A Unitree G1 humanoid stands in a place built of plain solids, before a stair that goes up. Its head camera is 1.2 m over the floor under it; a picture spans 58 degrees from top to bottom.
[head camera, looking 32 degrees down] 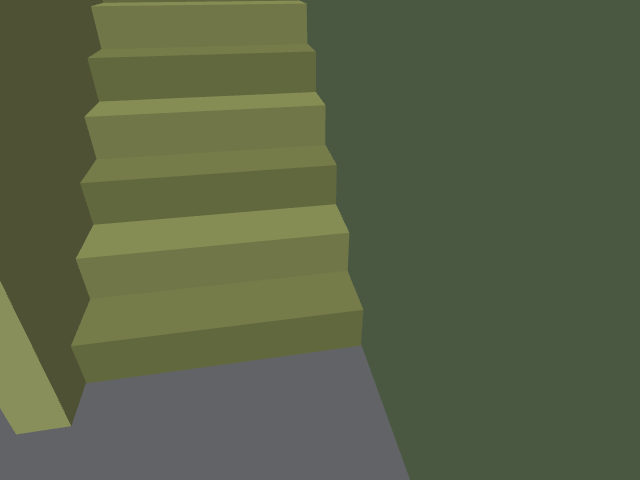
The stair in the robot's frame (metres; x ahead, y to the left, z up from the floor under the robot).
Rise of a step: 0.18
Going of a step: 0.24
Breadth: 0.97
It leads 10 degrees to the left of straight ahead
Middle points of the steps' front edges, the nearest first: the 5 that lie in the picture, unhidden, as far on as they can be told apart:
1.08 0.32 0.18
1.32 0.37 0.35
1.55 0.41 0.53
1.79 0.45 0.71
2.02 0.49 0.89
